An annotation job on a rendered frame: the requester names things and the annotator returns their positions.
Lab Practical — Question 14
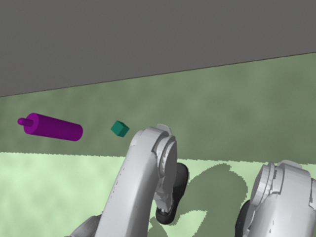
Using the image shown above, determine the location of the right robot foot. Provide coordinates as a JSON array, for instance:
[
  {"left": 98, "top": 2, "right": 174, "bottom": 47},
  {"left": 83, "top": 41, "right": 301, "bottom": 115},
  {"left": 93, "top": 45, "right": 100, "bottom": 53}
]
[{"left": 235, "top": 200, "right": 250, "bottom": 237}]

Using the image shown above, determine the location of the left robot foot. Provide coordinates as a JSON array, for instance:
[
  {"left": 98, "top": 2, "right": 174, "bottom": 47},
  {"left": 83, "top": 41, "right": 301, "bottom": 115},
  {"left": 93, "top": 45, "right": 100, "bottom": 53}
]
[{"left": 156, "top": 162, "right": 189, "bottom": 225}]

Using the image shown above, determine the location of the left robot hand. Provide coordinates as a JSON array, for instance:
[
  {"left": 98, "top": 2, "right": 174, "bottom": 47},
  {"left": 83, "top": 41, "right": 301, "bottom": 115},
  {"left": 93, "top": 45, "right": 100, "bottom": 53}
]
[{"left": 69, "top": 212, "right": 103, "bottom": 237}]

